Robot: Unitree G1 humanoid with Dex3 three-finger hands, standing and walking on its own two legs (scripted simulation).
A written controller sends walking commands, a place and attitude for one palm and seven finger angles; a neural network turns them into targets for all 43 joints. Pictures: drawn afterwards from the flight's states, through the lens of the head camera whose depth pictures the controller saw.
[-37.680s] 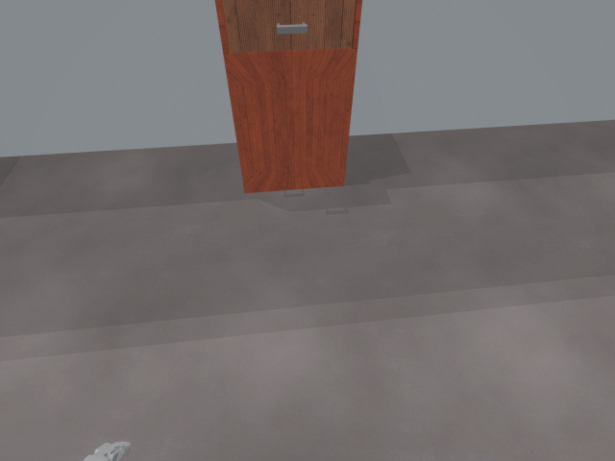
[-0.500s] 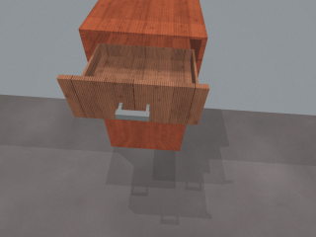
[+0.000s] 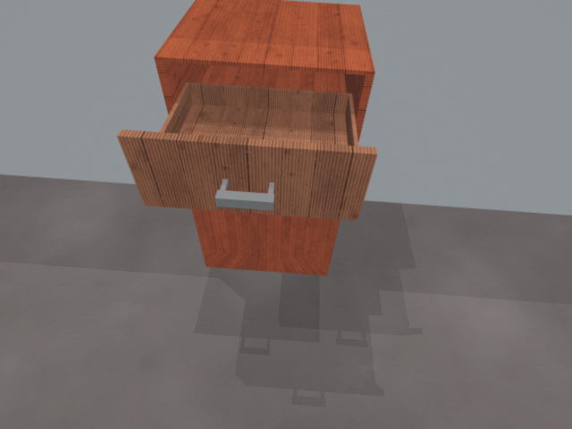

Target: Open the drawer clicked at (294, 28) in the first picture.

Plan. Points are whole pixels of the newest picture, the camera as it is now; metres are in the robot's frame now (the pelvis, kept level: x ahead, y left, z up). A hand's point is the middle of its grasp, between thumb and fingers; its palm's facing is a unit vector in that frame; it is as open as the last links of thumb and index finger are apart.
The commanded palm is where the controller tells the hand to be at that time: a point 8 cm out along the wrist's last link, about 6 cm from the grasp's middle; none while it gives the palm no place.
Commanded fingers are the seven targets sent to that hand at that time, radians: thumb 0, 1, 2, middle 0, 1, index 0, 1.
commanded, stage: shuffle to correct the standing spot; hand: left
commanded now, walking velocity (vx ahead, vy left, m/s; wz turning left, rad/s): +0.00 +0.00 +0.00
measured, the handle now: (246, 192) +0.51 +0.11 +0.01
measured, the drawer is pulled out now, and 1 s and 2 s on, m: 0.29 0.29 0.29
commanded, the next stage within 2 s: come to a stop and stand still in 0.50 s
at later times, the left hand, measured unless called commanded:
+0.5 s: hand out of the picture +0.00 +0.16 -0.17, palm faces -0.06 -0.97 -0.23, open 7.3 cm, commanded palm none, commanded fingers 0.00 0.90 0.90 -0.20 -0.30 -0.20 -0.30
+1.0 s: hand out of the picture -0.01 +0.11 -0.17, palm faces +0.04 -0.98 -0.21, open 7.3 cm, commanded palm none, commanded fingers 0.00 0.90 0.90 -0.20 -0.30 -0.20 -0.30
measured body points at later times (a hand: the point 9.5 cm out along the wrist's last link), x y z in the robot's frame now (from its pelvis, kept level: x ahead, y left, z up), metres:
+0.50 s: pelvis -0.03 -0.04 +0.00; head +0.00 -0.04 +0.44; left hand +0.01 +0.21 -0.16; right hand -0.04 -0.29 -0.16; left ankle +0.01 +0.08 -0.74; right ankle -0.03 -0.18 -0.74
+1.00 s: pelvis -0.03 -0.07 +0.00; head -0.01 -0.07 +0.45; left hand -0.01 +0.16 -0.15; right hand +0.00 -0.29 -0.16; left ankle -0.02 +0.01 -0.74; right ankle -0.03 -0.19 -0.74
